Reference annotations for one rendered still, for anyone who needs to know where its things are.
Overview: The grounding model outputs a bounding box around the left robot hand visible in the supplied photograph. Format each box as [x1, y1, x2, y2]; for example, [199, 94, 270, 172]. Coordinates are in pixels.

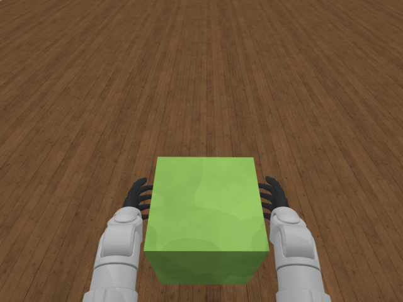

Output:
[122, 177, 153, 220]

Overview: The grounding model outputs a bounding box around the robot right forearm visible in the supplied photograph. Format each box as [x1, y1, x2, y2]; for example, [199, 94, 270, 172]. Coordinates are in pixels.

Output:
[270, 206, 331, 302]

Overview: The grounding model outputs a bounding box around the robot left forearm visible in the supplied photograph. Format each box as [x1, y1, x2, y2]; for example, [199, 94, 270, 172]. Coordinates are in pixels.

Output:
[82, 206, 142, 302]

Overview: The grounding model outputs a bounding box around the right robot hand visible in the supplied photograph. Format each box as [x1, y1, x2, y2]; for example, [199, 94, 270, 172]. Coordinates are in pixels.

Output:
[258, 176, 289, 221]

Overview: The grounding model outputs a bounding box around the carton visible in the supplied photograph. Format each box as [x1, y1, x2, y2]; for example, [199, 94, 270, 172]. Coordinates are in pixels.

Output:
[144, 157, 270, 284]

